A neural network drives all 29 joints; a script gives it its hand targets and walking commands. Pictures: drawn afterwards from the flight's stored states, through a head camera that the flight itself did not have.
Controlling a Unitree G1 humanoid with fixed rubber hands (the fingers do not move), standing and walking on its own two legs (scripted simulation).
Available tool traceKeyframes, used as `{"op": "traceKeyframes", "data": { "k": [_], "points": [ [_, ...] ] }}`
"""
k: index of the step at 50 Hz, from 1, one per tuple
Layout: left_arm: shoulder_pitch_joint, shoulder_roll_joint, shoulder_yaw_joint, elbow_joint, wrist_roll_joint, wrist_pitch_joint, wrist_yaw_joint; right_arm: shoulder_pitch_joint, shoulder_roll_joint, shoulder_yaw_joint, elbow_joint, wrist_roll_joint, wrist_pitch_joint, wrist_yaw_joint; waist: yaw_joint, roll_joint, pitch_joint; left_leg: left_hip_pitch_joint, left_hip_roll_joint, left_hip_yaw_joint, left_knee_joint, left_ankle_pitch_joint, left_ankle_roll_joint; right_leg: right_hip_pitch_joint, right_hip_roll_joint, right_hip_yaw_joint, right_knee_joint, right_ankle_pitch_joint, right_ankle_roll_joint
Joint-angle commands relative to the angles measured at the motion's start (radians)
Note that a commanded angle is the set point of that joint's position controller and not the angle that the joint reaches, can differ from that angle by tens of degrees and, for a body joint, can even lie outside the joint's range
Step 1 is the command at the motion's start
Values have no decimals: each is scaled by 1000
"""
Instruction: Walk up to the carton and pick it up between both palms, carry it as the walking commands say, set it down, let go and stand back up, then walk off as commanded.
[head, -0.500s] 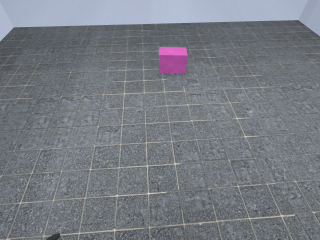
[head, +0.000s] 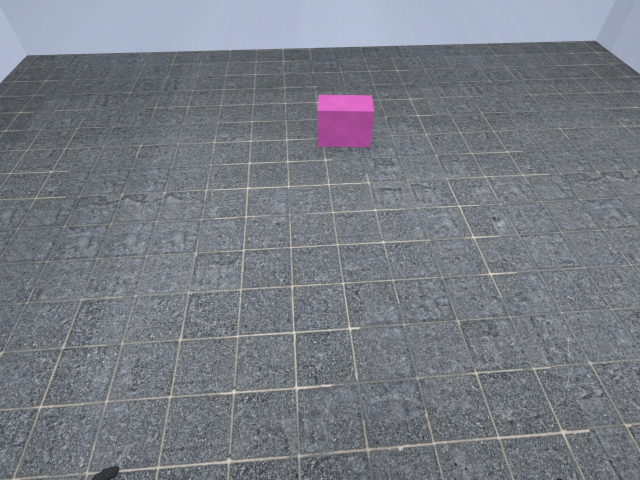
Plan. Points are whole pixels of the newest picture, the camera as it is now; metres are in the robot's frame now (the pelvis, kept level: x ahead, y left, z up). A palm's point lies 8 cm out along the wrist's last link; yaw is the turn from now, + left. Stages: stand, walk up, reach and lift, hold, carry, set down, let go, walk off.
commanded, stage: walk off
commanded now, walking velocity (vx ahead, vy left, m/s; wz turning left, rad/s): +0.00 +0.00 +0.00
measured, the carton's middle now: (344, 121) +1.95 -0.05 -0.68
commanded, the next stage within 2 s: none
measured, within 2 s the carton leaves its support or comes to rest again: neither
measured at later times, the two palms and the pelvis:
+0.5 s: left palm out of the picture +0.00 +0.20 -0.13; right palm out of the picture +0.08 -0.44 -0.13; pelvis -0.02 -0.12 -0.02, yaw +15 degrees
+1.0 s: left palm out of the picture -0.11 +0.03 -0.14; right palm (612, 400) +0.27 -0.40 -0.10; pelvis +0.01 -0.23 -0.01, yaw +45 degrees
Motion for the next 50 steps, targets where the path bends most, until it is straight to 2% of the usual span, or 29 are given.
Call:
{"op": "traceKeyframes", "data": {
  "k": [1, 5, 6, 7, 9, 10, 11, 13, 15, 19, 22, 23, 24, 25, 26, 27, 28, 29, 31, 35, 38, 40, 41, 42, 43, 44, 46, 48, 50],
  "points": [
    [-27, 173, 30, -39, 0, -8, 4, -31, -177, -31, -39, 0, -9, -4, 0, 5, -56, 12, 144, -105, -37, 188, 17, -1, -132, 93, -36, 169, -33],
    [-4, 156, 29, -22, -8, 6, 11, -18, -153, -22, -44, -10, -3, 3, -6, 1, -45, 16, 159, -126, -37, 255, 31, 3, -127, 68, -22, 175, -30],
    [42, 63, 10, 5, -16, 34, 14, -8, -69, 1, -48, -10, 14, 13, -6, -12, -50, 2, 176, -145, -23, 329, 27, 2, -108, 37, -8, 166, -3],
    [57, 103, 24, 3, -10, 54, 23, -2, -124, -15, -64, -17, 24, 17, -15, 11, -28, -8, 212, -186, 4, 393, 34, -31, -90, 3, 56, 120, 17],
    [65, 138, 47, -17, 0, 84, 27, 76, -236, -58, -60, -28, 44, 14, -54, 147, -21, 33, 338, -382, -5, 429, 119, -213, -29, -37, 242, -115, 45],
    [34, 139, 54, -41, 8, 96, 21, 123, -261, -74, -59, -33, 50, 8, -86, 199, -18, 42, 414, -493, -35, 438, 189, -323, -13, 11, 456, -306, 49],
    [10, 126, 57, -60, 14, 105, 17, 145, -265, -83, -59, -34, 49, 0, -85, 147, -25, 25, 442, -497, -25, 470, 221, -371, -26, 82, 615, -326, 49],
    [17, 95, 55, -85, 12, 106, 11, 79, -235, -87, -92, -28, 52, -13, -45, 78, -38, -32, 366, -417, 6, 362, 180, -407, -50, 120, 715, -246, 57],
    [7, 72, 52, -124, 17, 103, 4, 57, -217, -97, -108, -29, 63, -13, -41, 127, -30, -72, 289, -398, 2, 201, 129, -393, -44, 108, 623, -222, 75],
    [20, 56, 58, -190, 4, 111, -13, 106, -255, -139, -119, -36, 77, -12, -59, 226, -49, -114, 270, -468, 4, 131, 103, -318, -5, 78, 472, -230, 91],
    [121, 51, 68, -202, 2, 108, -16, 37, -263, -160, -148, -28, 89, -18, -5, 273, -77, -223, 224, -476, 14, 53, 42, -142, 24, 60, 276, -192, 72],
    [203, 48, 76, -184, 5, 108, -12, -2, -248, -160, -163, -23, 91, -22, 45, 245, -83, -317, 183, -438, 46, -11, 4, 1, 25, 29, 121, -103, 51],
    [274, 79, 94, -166, 15, 108, -2, 17, -184, -147, -168, -26, 85, -26, 80, 114, -92, -454, 96, -343, 160, -209, -38, 163, -18, 26, 0, -92, 32],
    [259, 147, 109, -187, 24, 108, -1, 127, -66, -121, -161, -46, 83, -31, 45, -180, -101, -559, -46, -135, 470, -371, -71, 180, -260, 232, -114, -296, -1],
    [145, 213, 112, -262, 24, 118, -11, 94, -30, -106, -190, -37, 92, -48, 60, -397, -76, -601, -28, 5, 681, -493, -90, -103, -414, 353, -163, -365, -142],
    [81, 125, 81, -282, 38, 112, -18, 44, -76, -116, -192, -29, 101, -49, 37, -297, -9, -527, 35, -20, 851, -436, -68, -228, -373, 298, -182, -285, -164],
    [38, 54, 59, -287, 42, 103, -17, 61, -97, -129, -180, -24, 108, -36, -2, -173, 6, -478, 26, -30, 931, -358, -51, -267, -298, 169, -124, -148, -135],
    [5, 37, 53, -300, 49, 96, -11, 128, -94, -130, -158, -21, 111, -21, -36, -126, -13, -447, 30, -5, 982, -313, -49, -230, -253, 74, -67, -6, -120],
    [9, 14, 52, -306, 49, 81, 9, 180, -60, -126, -146, -27, 108, 5, -34, -122, -21, -468, 38, 48, 945, -271, -56, -96, -210, -25, 28, 264, -130],
    [149, -3, 61, -276, 48, 79, 20, 31, -7, -102, -239, -21, 110, 20, 59, -199, -14, -468, 41, 86, 669, -321, -39, 85, -265, -42, 89, 354, -185],
    [164, 1, 71, -274, 45, 81, 22, 49, 23, -93, -266, -12, 118, 16, 42, -201, -42, -293, 15, 134, 462, -330, -7, 54, -278, -97, 155, 424, -185],
    [145, 9, 81, -280, 36, 80, 20, 136, 23, -101, -261, -19, 116, 9, -23, -160, -57, -105, 18, 143, 285, -235, 9, -61, -239, -171, 297, 391, -149],
    [149, 12, 86, -279, 26, 77, 19, 236, -11, -118, -251, -28, 106, 1, -98, -63, -77, 103, 83, 49, 83, -61, 24, -226, -210, -227, 474, 333, -88],
    [147, -24, 80, -315, 37, 75, 9, 323, -140, -144, -250, -39, 97, -10, -129, 187, -29, 309, 371, -338, -34, 65, 73, -598, -106, -206, 676, -354, -21],
    [79, -53, 66, -393, 51, 85, 2, 361, -306, -185, -257, -26, 106, -27, -148, 326, -80, 195, 625, -695, -14, 394, 247, -746, -59, 1, 818, -488, 37],
    [25, 0, 77, -405, 52, 89, -6, 347, -231, -176, -263, -15, 110, -38, -141, 145, -61, 146, 584, -617, -1, 409, 288, -707, -100, 78, 925, -407, 64],
    [33, 8, 84, -386, 34, 82, -20, 183, -130, -152, -303, -19, 113, -45, -60, 77, 49, 27, 406, -414, 10, 262, 193, -694, -109, 68, 909, -197, 97],
    [64, 0, 89, -390, 46, 92, -34, 146, -118, -152, -315, -13, 94, -39, -34, 114, 16, -18, 308, -321, 43, 349, 134, -613, -95, 60, 882, -121, 113],
    [93, -24, 87, -400, 41, 105, -48, 172, -146, -162, -315, -10, 79, -25, -28, 121, -29, -52, 271, -295, 71, 358, 106, -556, -67, 44, 866, -97, 111]
  ]
}}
